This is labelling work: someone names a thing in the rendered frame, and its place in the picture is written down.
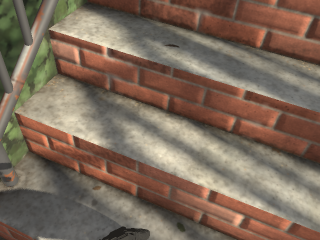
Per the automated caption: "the robot left hand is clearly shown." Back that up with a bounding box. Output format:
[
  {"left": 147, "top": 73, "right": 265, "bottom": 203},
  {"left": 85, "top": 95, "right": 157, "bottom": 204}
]
[{"left": 99, "top": 226, "right": 150, "bottom": 240}]

